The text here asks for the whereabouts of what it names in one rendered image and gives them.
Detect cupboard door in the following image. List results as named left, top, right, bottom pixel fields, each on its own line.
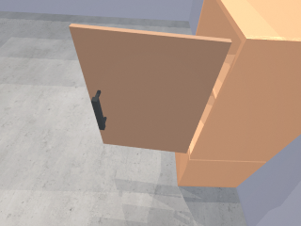
left=69, top=24, right=232, bottom=153

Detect handle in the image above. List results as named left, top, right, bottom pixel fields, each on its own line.
left=91, top=90, right=107, bottom=130

